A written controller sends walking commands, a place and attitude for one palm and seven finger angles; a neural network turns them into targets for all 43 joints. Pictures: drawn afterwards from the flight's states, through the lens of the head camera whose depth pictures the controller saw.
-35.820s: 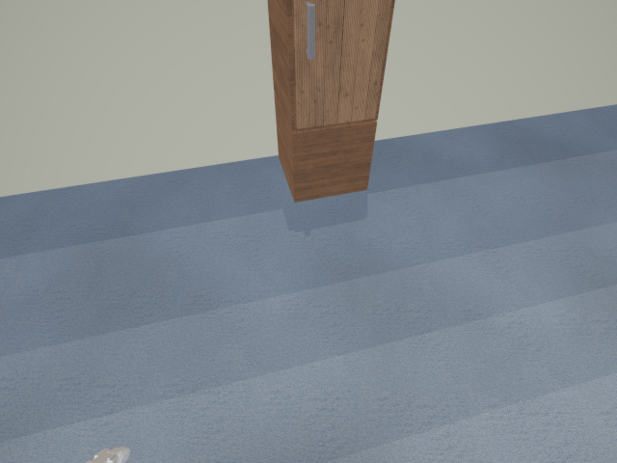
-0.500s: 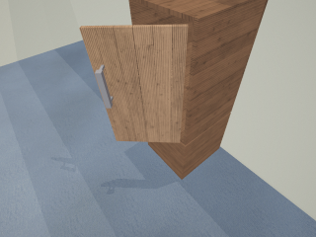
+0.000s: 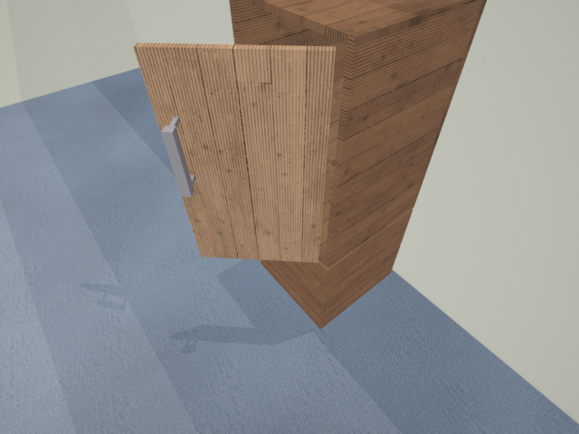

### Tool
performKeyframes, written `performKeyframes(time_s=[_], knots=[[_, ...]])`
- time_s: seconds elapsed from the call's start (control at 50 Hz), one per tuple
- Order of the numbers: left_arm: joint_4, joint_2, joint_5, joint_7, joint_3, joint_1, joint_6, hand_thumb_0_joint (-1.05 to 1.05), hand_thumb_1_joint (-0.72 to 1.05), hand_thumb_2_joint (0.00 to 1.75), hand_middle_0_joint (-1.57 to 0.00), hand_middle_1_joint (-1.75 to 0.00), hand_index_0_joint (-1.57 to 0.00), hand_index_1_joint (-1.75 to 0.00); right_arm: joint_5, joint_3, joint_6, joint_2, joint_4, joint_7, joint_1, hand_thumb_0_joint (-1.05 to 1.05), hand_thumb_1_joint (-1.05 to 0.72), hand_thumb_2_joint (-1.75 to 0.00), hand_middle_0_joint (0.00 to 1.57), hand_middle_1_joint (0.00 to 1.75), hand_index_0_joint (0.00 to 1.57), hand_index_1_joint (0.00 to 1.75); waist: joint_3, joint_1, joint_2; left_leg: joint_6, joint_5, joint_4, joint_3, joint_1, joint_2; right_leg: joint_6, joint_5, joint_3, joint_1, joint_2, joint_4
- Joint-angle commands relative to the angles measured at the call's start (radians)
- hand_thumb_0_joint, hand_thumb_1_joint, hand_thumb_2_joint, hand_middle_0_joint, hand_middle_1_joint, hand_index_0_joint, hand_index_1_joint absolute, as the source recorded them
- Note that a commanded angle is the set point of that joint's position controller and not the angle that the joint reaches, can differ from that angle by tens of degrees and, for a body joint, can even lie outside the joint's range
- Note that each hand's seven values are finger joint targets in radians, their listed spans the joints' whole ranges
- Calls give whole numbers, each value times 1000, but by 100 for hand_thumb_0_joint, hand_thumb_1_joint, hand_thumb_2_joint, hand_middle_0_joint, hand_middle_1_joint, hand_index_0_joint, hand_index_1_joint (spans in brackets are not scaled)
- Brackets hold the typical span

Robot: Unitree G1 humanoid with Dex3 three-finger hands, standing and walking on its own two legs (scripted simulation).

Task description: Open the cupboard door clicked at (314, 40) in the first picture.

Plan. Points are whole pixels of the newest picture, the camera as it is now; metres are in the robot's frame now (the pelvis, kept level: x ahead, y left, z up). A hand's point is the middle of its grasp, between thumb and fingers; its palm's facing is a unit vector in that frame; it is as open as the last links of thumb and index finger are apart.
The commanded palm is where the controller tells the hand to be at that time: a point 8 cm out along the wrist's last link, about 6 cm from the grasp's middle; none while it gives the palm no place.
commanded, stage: look again from close up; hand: left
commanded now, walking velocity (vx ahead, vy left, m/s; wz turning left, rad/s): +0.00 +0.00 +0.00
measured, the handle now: (181, 157) +0.62 +0.26 +0.03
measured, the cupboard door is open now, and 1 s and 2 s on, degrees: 47 47 47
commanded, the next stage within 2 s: shuffle to correct the standing spot in 0.62 s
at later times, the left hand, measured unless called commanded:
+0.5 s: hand out of the picture +0.00 +0.16 -0.17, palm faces +0.07 -0.98 -0.17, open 7.4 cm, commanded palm none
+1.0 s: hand out of the picture +0.01 +0.18 -0.18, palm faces +0.13 -0.98 -0.17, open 7.4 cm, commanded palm none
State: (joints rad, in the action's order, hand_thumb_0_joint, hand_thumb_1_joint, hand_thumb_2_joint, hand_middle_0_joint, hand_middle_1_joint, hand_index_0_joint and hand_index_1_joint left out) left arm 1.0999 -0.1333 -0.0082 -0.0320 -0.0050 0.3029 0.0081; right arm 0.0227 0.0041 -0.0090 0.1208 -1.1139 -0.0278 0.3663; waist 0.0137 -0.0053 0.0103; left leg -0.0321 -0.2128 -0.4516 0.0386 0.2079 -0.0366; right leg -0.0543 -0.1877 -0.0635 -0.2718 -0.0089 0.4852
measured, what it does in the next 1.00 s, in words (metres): stands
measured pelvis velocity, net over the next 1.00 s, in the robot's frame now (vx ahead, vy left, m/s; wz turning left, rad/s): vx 0.03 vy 0.02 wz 0.02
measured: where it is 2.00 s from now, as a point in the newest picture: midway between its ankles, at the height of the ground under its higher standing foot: outside the picture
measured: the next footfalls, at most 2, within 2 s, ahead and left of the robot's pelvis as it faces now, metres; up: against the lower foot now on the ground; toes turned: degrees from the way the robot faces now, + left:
none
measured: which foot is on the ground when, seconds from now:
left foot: down 0.00-1.00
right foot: down 0.00-1.00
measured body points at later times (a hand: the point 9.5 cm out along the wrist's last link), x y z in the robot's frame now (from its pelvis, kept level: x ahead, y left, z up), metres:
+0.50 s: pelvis +0.01 +0.00 +0.00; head +0.01 -0.01 +0.45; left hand +0.00 +0.21 -0.16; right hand -0.01 -0.20 -0.16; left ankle +0.02 +0.14 -0.74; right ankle +0.05 -0.08 -0.74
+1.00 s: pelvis +0.03 +0.02 +0.00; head +0.02 +0.02 +0.45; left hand +0.00 +0.24 -0.16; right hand -0.01 -0.20 -0.16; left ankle +0.02 +0.14 -0.74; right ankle +0.05 -0.08 -0.74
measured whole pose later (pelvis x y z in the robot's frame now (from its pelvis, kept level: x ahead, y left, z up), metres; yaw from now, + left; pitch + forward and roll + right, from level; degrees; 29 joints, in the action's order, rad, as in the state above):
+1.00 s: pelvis +0.03 +0.02 +0.00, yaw +1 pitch -1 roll +0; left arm 1.08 -0.12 -0.02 -0.03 -0.05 0.35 -0.01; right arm 0.03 -0.02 0.01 0.14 -1.11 -0.02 0.39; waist -0.01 0.02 0.00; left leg 0.00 -0.28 -0.50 0.04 0.20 -0.03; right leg -0.03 -0.24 -0.08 -0.23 0.01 0.49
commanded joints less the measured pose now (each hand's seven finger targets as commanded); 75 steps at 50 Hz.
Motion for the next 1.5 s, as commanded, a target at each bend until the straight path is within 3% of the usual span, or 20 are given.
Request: performKeyframes(time_s=[0.0, 0.7, 0.78, 0.86, 0.9, 0.94, 0.98, 1.02, 1.04, 1.1, 1.16, 1.18, 1.2, 1.22, 1.24, 1.26, 1.3, 1.36, 1.4, 1.48], knots=[[-34, -100, -3, 0, -19, 48, 17, 0, 90, 90, -20, -30, -20, -30, -5, -13, -14, 74, 18, -3, 78, 0, -90, -90, 20, 30, 20, 30, 69, -2, -39, 46, -57, 92, -51, 74, -41, 5, -166, 164, -3, 115, -168], [-21, -80, -4, -1, -20, 81, 20, 0, 90, 90, -20, -30, -20, -30, -6, -12, -19, 69, 8, -9, 57, 0, -90, -90, 20, 30, 20, 30, 78, 3, -22, 46, -19, 120, -54, 46, -49, 7, -87, 145, 35, 109, -174], [-28, -104, -11, -1, -35, 95, 17, 0, 90, 90, -20, -30, -20, -30, -1, -17, -9, 76, 13, -2, 68, 0, -90, -90, 20, 30, 20, 30, 78, 16, -41, 46, -114, 69, -21, 87, -16, -14, -234, 185, 48, 138, -190], [-49, -147, -15, -2, -64, 98, 5, 0, 90, 90, -20, -30, -20, -30, 2, -25, 8, 67, 34, 5, 77, 0, -90, -90, 20, 30, 20, 30, 104, 17, -138, 40, -160, -72, 28, 119, 17, -64, -431, 299, 1, 241, -302], [-67, -154, -17, -5, -76, 75, 1, 0, 90, 90, -20, -30, -20, -30, 2, -27, 10, 62, 31, 9, 99, 0, -90, -90, 20, 30, 20, 30, 115, 5, -144, 45, -147, -90, 27, 91, 12, -79, -445, 313, -55, 268, -318], [-78, -145, -17, -3, -81, 46, -1, 0, 90, 90, -20, -30, -20, -30, 2, -27, 4, 53, 22, 11, 139, 0, -90, -90, 20, 30, 20, 30, 120, -12, -107, 52, -125, -5, 22, 17, 12, -64, -384, 246, -103, 235, -258], [-87, -117, -16, 3, -76, 36, -6, 0, 90, 90, -20, -30, -20, -30, 4, -29, -2, 78, 16, 8, 170, 0, -90, -90, 20, 30, 20, 30, 134, -14, 16, 65, -147, 102, -29, 13, -25, -38, -314, 145, -112, 151, -109], [-99, -65, -22, 11, -66, 37, -7, 0, 90, 90, -20, -30, -20, -30, 8, -42, -5, 136, 37, 2, 155, 0, -90, -90, 20, 30, 20, 30, 146, -3, 199, 133, -294, 249, -208, 67, -158, -2, -259, -16, -132, 47, 116], [-104, -44, -29, 14, -57, 26, -5, 0, 90, 90, -20, -30, -20, -30, 4, -43, -8, 144, 49, -2, 140, 0, -90, -90, 20, 30, 20, 30, 161, -1, 231, 170, -317, 296, -259, 65, -195, 3, -253, -37, -171, 33, 206], [-108, -21, -27, 23, -50, 20, 5, 0, 90, 90, -20, -30, -20, -30, 8, -36, -17, 125, 72, -2, 107, 0, -90, -90, 20, 30, 20, 30, 138, 14, 121, 221, -108, 246, -232, 34, -202, -2, -289, -12, -185, 67, 279], [-72, -11, -21, 21, -45, 101, 23, 0, 90, 90, -20, -30, -20, -30, 3, -27, -27, 113, 78, -8, 64, 0, -90, -90, 20, 30, 20, 30, 46, 59, -11, 167, 164, 79, -101, 50, -131, 12, -72, -13, 52, 69, 0], [-53, -39, -19, 13, -47, 137, 31, 0, 90, 90, -20, -30, -20, -30, -5, -24, -35, 102, 80, -10, 65, 0, -90, -90, 20, 30, 20, 30, -3, 62, -85, 123, 183, 14, -51, 106, -85, -2, 73, 86, 180, 128, -36], [-36, -88, -15, 5, -51, 176, 37, 0, 90, 90, -20, -30, -20, -30, -11, -20, -41, 83, 85, -10, 57, 0, -90, -90, 20, 30, 20, 30, -36, 62, -165, 76, 77, -49, 4, 174, -30, -39, 307, 215, 271, 243, -55], [-22, -128, -8, 1, -52, 178, 38, 0, 90, 90, -20, -30, -20, -30, -13, -18, -39, 61, 77, -8, 68, 0, -90, -90, 20, 30, 20, 30, -52, 38, -196, 45, -62, -65, 28, 186, 5, -88, 497, 261, 301, 333, -60], [-22, -134, -3, -1, -49, 142, 34, 0, 90, 90, -20, -30, -20, -30, -15, -20, -33, 54, 63, -10, 77, 0, -90, -90, 20, 30, 20, 30, -54, 17, -165, 34, -98, -37, 11, 118, 3, -104, 532, 229, 243, 330, -45], [-29, -116, -2, -4, -46, 94, 31, 0, 90, 90, -20, -30, -20, -30, -14, -20, -23, 44, 46, -13, 80, 0, -90, -90, 20, 30, 20, 30, -33, 1, -202, 35, -7, -4, -1, 64, -19, -83, 525, 180, 185, 273, -22], [-41, -72, -3, -9, -30, 56, 24, 0, 90, 90, -20, -30, -20, -30, -11, -21, -27, 61, 19, -18, 85, 0, -90, -90, 20, 30, 20, 30, 5, 0, -93, 50, 347, 44, -30, -41, -67, -19, 508, 80, 99, 171, 37], [-53, -71, -4, -20, -32, 46, 9, 0, 90, 90, -20, -30, -20, -30, -13, -26, -28, 84, 5, -30, 80, 0, -90, -90, 20, 30, 20, 30, 10, 8, 63, 76, 768, 20, -47, -118, -122, 15, 309, 52, 59, 126, 59], [-57, -85, -5, -22, -38, 48, 1, 0, 90, 90, -20, -30, -20, -30, -14, -33, -22, 96, 17, -33, 56, 0, -90, -90, 20, 30, 20, 30, 0, 13, 75, 84, 818, 13, -49, -145, -134, 24, 244, 47, 41, 115, 65], [-62, -88, -9, -19, -39, 43, -3, 0, 90, 90, -20, -30, -20, -30, -11, -42, -14, 102, 33, -33, 8, 0, -90, -90, 20, 30, 20, 30, -25, 15, 6, 86, 639, 5, -43, -127, -121, 20, 321, 69, 65, 132, 50]])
